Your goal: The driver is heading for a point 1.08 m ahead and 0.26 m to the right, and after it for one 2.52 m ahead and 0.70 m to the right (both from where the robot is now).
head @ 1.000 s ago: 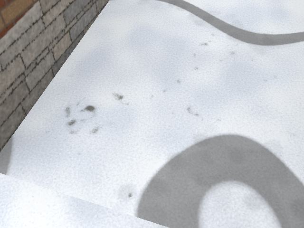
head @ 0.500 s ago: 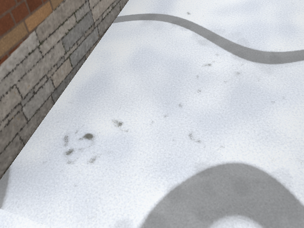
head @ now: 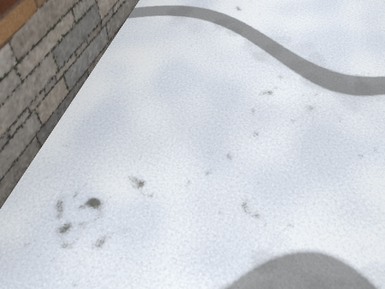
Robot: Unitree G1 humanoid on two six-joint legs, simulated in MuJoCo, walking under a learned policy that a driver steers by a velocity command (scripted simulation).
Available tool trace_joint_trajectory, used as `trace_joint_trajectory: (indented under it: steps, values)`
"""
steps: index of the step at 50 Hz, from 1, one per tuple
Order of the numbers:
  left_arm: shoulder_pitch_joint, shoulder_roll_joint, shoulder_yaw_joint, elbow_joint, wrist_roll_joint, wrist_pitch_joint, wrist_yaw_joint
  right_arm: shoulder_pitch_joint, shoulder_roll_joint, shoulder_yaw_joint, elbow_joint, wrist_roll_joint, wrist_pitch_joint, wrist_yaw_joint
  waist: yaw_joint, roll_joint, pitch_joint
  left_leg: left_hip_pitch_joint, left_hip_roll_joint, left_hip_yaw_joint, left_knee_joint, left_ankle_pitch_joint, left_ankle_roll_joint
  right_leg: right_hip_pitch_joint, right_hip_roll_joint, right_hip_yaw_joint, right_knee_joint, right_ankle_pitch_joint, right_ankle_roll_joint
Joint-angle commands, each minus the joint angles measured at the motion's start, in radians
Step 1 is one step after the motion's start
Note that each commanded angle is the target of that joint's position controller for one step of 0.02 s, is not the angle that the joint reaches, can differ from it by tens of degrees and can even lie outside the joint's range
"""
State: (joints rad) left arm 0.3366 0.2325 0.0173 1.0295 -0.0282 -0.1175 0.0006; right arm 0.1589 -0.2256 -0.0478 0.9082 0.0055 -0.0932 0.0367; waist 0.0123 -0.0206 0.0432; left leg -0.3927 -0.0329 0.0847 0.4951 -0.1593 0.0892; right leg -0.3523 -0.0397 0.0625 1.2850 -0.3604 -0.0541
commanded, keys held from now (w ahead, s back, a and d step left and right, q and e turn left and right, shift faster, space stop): w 0.84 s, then w+e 0.16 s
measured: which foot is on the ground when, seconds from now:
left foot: down 0.00-0.44, up 0.46-0.96, down 0.98-1.00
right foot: up 0.00-0.42, down 0.44-0.98, up 1.00-1.00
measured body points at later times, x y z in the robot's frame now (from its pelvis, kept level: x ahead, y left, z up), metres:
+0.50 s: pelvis +0.29 -0.05 +0.00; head +0.33 -0.06 +0.45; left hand +0.45 +0.19 -0.11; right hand +0.26 -0.31 -0.14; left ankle +0.11 +0.08 -0.67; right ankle +0.41 -0.14 -0.71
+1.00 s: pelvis +0.55 -0.01 +0.03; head +0.58 +0.01 +0.48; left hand +0.53 +0.25 -0.12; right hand +0.73 -0.25 -0.08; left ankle +0.67 +0.10 -0.69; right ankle +0.41 -0.14 -0.70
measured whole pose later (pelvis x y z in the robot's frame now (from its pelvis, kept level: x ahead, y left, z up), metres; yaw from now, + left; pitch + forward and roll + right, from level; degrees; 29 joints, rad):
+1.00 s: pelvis +0.55 -0.01 +0.03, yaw -2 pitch +2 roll -1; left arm 0.41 0.24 0.05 1.01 0.00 -0.06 0.02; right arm 0.04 -0.22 -0.04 0.90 0.01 -0.10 0.02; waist 0.04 -0.01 0.00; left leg -0.50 0.05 0.05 0.57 -0.23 0.02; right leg -0.03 -0.03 -0.03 0.44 -0.48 -0.02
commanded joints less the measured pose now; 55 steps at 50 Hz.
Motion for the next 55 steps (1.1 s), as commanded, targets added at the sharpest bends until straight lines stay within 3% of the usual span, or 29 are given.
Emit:
trace_joint_trajectory:
  steps: [1,3,5,9,16,19,20,21,22,23,24,25,26,27,29,30,34,36,39,42,46,48,49,50,51,52,53,54,55]
  values:
    - [0.042,0.063,0.03,-0.063,0.006,0.007,0.004,0.034,-0.046,0.002,-0.003,-0.013,-0.026,0.005,0.022,0.07,-0.09,0.194,0.254,-0.32,-0.354,-0.027,0.126,-0.209,-0.114,0.031,0.035,0.137,-0.021]
    - [0.044,0.038,0.033,-0.069,0.002,0.033,0.006,0.081,-0.054,0.003,0.032,-0.01,-0.026,-0.002,0.037,0.092,-0.05,0.148,0.231,-0.245,-0.382,0.037,0.138,-0.235,-0.112,0.003,0.029,0.145,-0.014]
    - [-0.013,0.054,0.037,-0.095,0.017,0.047,0.006,0.126,-0.088,-0.001,0.058,-0.008,-0.028,-0.015,0.038,0.083,-0.003,0.13,0.233,-0.207,-0.403,0.049,0.157,-0.325,-0.123,-0.009,-0.016,0.194,0.012]
    - [-0.191,0.048,0.034,-0.162,0.026,0.039,0.0,0.21,-0.111,0.003,0.078,-0.01,-0.007,-0.043,-0.006,0.063,0.027,0.229,0.251,-0.211,-0.413,0.058,0.16,-0.498,-0.129,-0.024,-0.203,0.324,0.055]
    - [-0.406,0.019,0.013,-0.23,0.012,0.019,-0.037,0.32,-0.142,-0.001,0.095,0.002,0.027,-0.056,-0.074,0.084,0.07,0.404,0.273,-0.148,-0.405,0.114,0.124,-0.444,-0.058,-0.103,-0.56,0.336,0.048]
    - [-0.389,0.043,0.02,-0.244,0.01,0.01,-0.058,0.312,-0.152,-0.006,0.097,0.004,0.04,-0.058,-0.036,0.131,0.051,0.475,0.301,-0.128,-0.332,0.269,0.098,-0.342,-0.021,-0.128,-0.644,0.226,0.004]
    - [-0.324,0.068,0.033,-0.231,0.012,0.007,-0.061,0.294,-0.161,-0.008,0.093,0.001,0.043,-0.06,0.005,0.159,0.005,0.482,0.296,-0.112,-0.256,0.449,0.084,-0.235,0.012,-0.148,-0.666,0.202,-0.016]
    - [-0.186,0.109,0.057,-0.189,0.014,0.007,-0.059,0.273,-0.156,-0.005,0.089,-0.002,0.048,-0.063,0.079,0.164,-0.078,0.458,0.259,-0.07,-0.091,0.647,0.058,-0.048,0.059,-0.176,-0.694,0.208,-0.042]
    - [0.008,0.177,0.087,-0.129,0.016,0.009,-0.055,0.266,-0.137,0.006,0.075,-0.007,0.049,-0.066,0.156,0.131,-0.202,0.329,0.208,-0.029,0.161,0.669,0.022,0.24,0.033,-0.118,-0.694,0.225,-0.082]
    - [0.156,0.292,0.111,-0.106,0.021,0.019,-0.045,0.33,-0.068,0.033,0.049,-0.035,0.037,-0.061,0.149,-0.104,-0.375,0.059,0.109,-0.016,0.531,0.212,-0.024,0.576,-0.228,0.249,-0.73,0.17,-0.177]
    - [0.183,0.283,0.104,-0.092,0.036,0.017,-0.048,0.412,0.041,0.053,0.06,-0.005,0.01,-0.047,0.092,-0.301,-0.503,-0.229,-0.043,-0.18,0.774,-0.38,-0.047,0.762,-0.392,0.773,-1.003,-0.1,-0.299]
    - [0.097,0.189,0.08,-0.107,0.031,0.005,-0.041,0.288,-0.097,0.019,0.052,0.032,-0.012,-0.041,0.102,-0.165,-0.354,-0.334,0.021,-0.248,0.902,-0.338,-0.032,0.639,-0.358,0.716,-1.051,-0.174,-0.231]
    - [-0.014,0.138,0.062,-0.125,0.024,0.0,-0.036,0.174,-0.135,0.008,0.013,0.045,-0.021,-0.04,0.08,-0.101,-0.21,-0.367,0.087,-0.207,0.892,-0.24,-0.012,0.467,-0.323,0.528,-1.04,-0.117,-0.184]
    - [-0.092,0.108,0.048,-0.134,0.026,-0.003,-0.038,0.133,-0.135,0.004,0.008,0.036,-0.018,-0.048,0.043,-0.022,-0.145,-0.299,0.143,-0.185,0.839,-0.147,-0.01,0.304,-0.279,0.376,-1.07,0.018,-0.163]
    - [-0.132,0.053,0.034,-0.12,0.042,-0.005,-0.044,0.187,-0.101,-0.007,0.032,0.023,0.009,-0.055,-0.026,-0.062,-0.094,-0.18,0.185,-0.175,0.76,-0.064,-0.01,0.15,-0.19,0.184,-1.119,0.117,-0.139]
    - [-0.111,0.048,0.033,-0.108,0.042,-0.005,-0.043,0.209,-0.083,-0.008,0.046,0.023,0.02,-0.055,-0.032,-0.067,-0.082,-0.164,0.183,-0.16,0.749,-0.054,-0.013,0.131,-0.171,0.139,-1.14,0.148,-0.149]
    - [-0.038,0.101,0.039,-0.081,0.04,0.002,-0.02,0.095,-0.081,-0.017,0.021,0.01,0.037,-0.052,-0.027,-0.044,-0.004,-0.306,0.197,-0.133,0.616,0.049,-0.053,0.155,-0.171,0.064,-1.199,0.196,-0.177]
    - [-0.001,0.107,0.04,-0.074,0.038,0.011,-0.005,0.015,-0.072,-0.018,-0.002,0.0,0.04,-0.043,-0.007,-0.031,0.007,-0.361,0.197,-0.125,0.505,0.109,-0.081,0.194,-0.175,0.05,-1.206,0.205,-0.18]
    - [0.028,0.126,0.043,-0.076,0.038,0.015,0.011,-0.095,-0.054,-0.007,-0.027,0.006,0.033,-0.033,0.013,-0.043,0.012,-0.329,0.169,-0.095,0.325,0.175,-0.102,0.212,-0.171,0.008,-1.203,0.225,-0.159]
    - [0.07,0.154,0.051,-0.065,0.025,0.021,0.014,-0.174,-0.048,0.002,-0.042,0.009,0.027,-0.022,0.039,-0.041,0.029,-0.284,0.134,-0.057,0.204,0.162,-0.102,0.249,-0.19,-0.013,-1.197,0.219,-0.155]
    - [0.062,0.161,0.06,-0.056,0.001,0.035,0.02,-0.179,-0.094,-0.004,-0.062,0.018,-0.001,-0.013,0.008,-0.079,0.047,-0.191,0.113,-0.071,0.08,0.038,-0.072,0.311,-0.23,0.04,-1.138,0.216,-0.138]
    - [0.019,0.163,0.061,-0.066,0.008,0.048,0.022,0.006,-0.154,-0.037,-0.015,0.014,-0.008,-0.018,-0.093,-0.1,-0.042,0.053,0.06,-0.031,0.036,-0.009,-0.051,0.286,-0.192,0.019,-0.976,0.427,-0.11]
    - [0.004,0.13,0.049,-0.083,0.024,0.054,0.021,0.207,-0.217,-0.066,0.043,0.009,-0.011,-0.026,-0.171,-0.056,-0.176,0.346,0.116,-0.099,0.041,-0.021,-0.016,0.159,-0.119,-0.044,-0.707,0.48,-0.071]
    - [0.08,0.028,0.022,-0.11,0.06,0.046,0.013,0.319,-0.321,-0.087,0.054,0.001,-0.003,-0.032,-0.149,0.199,-0.328,0.661,0.351,-0.399,0.012,-0.078,0.052,-0.106,-0.007,-0.093,-0.331,0.106,-0.013]
    - [0.146,-0.037,0.01,-0.108,0.018,0.024,0.005,0.35,-0.32,-0.082,0.06,-0.016,-0.001,-0.026,-0.125,0.402,-0.416,0.783,0.482,-0.847,-0.239,-0.381,0.164,-0.375,0.112,0.007,-0.071,-0.238,0.009]
    - [0.064,0.089,0.043,-0.102,-0.022,0.017,0.002,0.274,-0.211,-0.054,0.052,-0.015,-0.012,-0.024,-0.129,0.226,-0.296,0.647,0.451,-0.772,-0.283,-0.498,0.121,-0.443,0.048,0.091,0.083,-0.18,-0.006]
    - [-0.009,0.113,0.053,-0.134,-0.026,0.018,0.003,0.184,-0.146,-0.033,0.04,0.0,-0.021,-0.022,-0.102,0.154,-0.188,0.514,0.44,-0.613,-0.264,-0.411,0.075,-0.483,-0.007,0.061,0.119,-0.081,-0.024]
    - [-0.038,0.106,0.055,-0.141,-0.012,0.027,0.009,0.09,-0.105,-0.016,0.025,0.002,-0.025,-0.021,-0.061,0.092,-0.131,0.376,0.396,-0.465,-0.277,-0.273,0.047,-0.429,-0.06,0.056,0.08,0.022,-0.023]
    - [-0.028,0.09,0.06,-0.142,-0.002,0.039,0.013,0.044,-0.078,-0.009,0.03,-0.007,-0.027,-0.019,-0.027,0.111,-0.092,0.287,0.349,-0.344,-0.302,-0.19,0.026,-0.377,-0.089,0.056,0.026,0.093,-0.022]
